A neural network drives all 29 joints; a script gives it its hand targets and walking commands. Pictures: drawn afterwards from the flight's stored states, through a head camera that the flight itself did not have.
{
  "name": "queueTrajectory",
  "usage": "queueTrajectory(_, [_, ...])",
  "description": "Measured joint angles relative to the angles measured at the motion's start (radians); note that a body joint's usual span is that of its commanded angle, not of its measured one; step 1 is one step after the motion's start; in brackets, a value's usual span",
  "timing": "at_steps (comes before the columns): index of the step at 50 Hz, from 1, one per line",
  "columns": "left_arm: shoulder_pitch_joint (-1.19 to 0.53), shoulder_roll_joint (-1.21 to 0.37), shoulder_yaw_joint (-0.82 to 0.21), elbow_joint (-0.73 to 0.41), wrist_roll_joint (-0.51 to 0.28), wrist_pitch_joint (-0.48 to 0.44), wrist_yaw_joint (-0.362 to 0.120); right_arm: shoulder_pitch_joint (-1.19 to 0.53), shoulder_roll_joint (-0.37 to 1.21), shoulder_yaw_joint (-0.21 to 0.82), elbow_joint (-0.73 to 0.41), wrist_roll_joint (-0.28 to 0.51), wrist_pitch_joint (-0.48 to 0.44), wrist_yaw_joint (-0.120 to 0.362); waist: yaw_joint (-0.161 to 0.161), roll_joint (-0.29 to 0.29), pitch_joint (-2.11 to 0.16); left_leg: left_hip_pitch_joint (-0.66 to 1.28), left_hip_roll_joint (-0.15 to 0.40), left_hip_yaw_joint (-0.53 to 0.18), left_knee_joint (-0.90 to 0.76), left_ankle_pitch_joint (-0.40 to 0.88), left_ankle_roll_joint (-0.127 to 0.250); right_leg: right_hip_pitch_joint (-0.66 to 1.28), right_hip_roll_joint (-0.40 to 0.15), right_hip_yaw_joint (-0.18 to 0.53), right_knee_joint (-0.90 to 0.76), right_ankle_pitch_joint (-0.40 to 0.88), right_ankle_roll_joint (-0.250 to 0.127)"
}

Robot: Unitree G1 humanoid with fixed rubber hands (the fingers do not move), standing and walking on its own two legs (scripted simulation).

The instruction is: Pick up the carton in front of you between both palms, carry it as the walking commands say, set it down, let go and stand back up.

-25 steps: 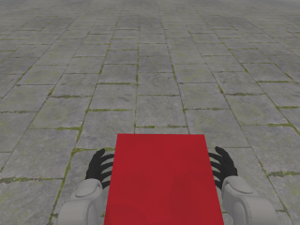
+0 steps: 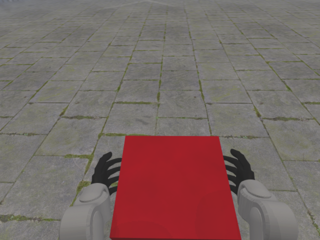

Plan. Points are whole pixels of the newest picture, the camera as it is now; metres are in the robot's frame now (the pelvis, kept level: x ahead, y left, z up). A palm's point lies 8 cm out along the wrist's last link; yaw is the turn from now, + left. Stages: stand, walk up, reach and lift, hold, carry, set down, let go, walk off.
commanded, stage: carry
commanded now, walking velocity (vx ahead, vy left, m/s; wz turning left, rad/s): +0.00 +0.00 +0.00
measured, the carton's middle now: (171, 200) +0.24 +0.00 +0.02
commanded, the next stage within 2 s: hold in 1.92 s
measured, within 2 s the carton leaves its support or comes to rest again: neither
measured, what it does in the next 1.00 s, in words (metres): stands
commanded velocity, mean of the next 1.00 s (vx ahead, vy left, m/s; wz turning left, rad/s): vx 0.00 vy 0.00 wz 0.00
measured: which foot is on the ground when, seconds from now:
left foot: down 0.00-1.00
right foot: down 0.00-1.00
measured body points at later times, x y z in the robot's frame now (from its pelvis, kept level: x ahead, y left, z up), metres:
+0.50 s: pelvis +0.03 +0.01 -0.01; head +0.00 +0.01 +0.44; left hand +0.28 +0.16 +0.09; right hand +0.28 -0.14 +0.09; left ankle -0.03 +0.11 -0.74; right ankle +0.03 -0.08 -0.74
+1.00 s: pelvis +0.00 +0.01 +0.00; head -0.03 +0.01 +0.45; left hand +0.26 +0.16 +0.07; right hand +0.26 -0.15 +0.07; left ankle -0.03 +0.12 -0.74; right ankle +0.03 -0.08 -0.74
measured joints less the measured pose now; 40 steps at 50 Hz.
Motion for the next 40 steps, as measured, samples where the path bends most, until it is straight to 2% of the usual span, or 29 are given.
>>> queueTrajectory(7, [-0.032, 0.001, 0.005, 0.041, 0.013, 0.025, 0.0, -0.025, -0.001, -0.018, 0.048, 0.004, 0.012, 0.001, -0.016, -0.013, -0.028, 0.023, -0.008, 0.008, 0.026, -0.056, 0.0, -0.001, -0.016, 0.011, 0.072, -0.074, 0.019])
queueTrajectory(15, [-0.026, 0.001, 0.005, 0.031, 0.012, 0.025, 0.001, -0.022, -0.001, -0.017, 0.043, 0.01, 0.01, -0.001, -0.018, -0.01, -0.006, 0.024, -0.009, 0.014, 0.05, -0.084, 0.004, -0.007, -0.024, 0.019, 0.108, -0.104, 0.027])
queueTrajectory(33, [-0.018, 0.001, 0.004, 0.023, 0.011, 0.031, 0.001, -0.016, -0.001, -0.014, 0.034, 0.009, 0.019, -0.001, -0.014, -0.009, -0.004, 0.036, -0.012, 0.021, 0.025, -0.055, 0.01, 0.008, -0.024, 0.022, 0.074, -0.068, 0.026])
queueTrajectory(40, [-0.029, 0.001, 0.006, 0.059, 0.025, 0.026, -0.006, -0.029, -0.001, -0.017, 0.072, -0.004, 0.014, 0.006, -0.015, -0.011, -0.003, 0.029, -0.012, 0.023, 0.015, -0.035, 0.011, 0.004, -0.023, 0.023, 0.056, -0.044, 0.022])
